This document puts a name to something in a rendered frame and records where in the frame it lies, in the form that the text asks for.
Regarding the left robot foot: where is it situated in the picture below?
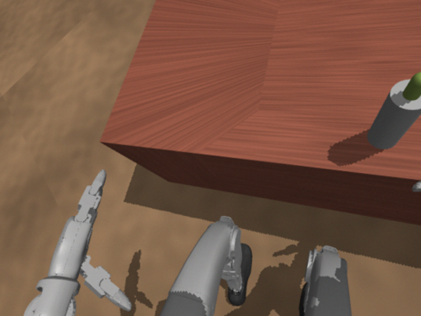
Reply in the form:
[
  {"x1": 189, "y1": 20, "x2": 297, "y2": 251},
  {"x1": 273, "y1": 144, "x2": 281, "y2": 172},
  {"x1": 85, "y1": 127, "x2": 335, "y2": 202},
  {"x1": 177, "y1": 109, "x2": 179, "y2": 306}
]
[{"x1": 228, "y1": 244, "x2": 252, "y2": 306}]

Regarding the bottle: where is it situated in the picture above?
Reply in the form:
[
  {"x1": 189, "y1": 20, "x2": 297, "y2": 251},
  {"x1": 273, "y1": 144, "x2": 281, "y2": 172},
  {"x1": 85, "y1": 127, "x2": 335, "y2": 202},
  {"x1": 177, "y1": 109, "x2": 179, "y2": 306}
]
[{"x1": 367, "y1": 72, "x2": 421, "y2": 149}]

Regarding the left robot arm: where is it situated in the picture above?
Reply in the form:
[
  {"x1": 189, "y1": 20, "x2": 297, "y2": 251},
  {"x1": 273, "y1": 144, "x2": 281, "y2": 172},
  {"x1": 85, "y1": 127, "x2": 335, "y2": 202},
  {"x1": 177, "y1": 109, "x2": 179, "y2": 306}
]
[{"x1": 24, "y1": 276, "x2": 80, "y2": 316}]

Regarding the left robot hand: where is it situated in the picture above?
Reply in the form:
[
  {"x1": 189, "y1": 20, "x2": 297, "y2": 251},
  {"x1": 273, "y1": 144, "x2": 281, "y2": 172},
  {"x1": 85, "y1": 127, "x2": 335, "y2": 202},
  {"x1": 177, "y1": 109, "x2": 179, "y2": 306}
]
[{"x1": 47, "y1": 169, "x2": 132, "y2": 311}]

